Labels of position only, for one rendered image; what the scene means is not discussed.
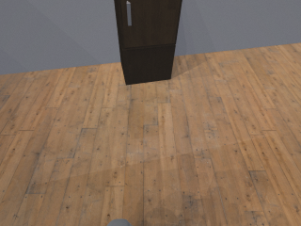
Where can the handle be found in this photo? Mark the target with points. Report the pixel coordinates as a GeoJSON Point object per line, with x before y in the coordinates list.
{"type": "Point", "coordinates": [129, 15]}

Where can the cupboard door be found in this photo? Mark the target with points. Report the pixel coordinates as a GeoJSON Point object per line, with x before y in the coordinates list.
{"type": "Point", "coordinates": [154, 22]}

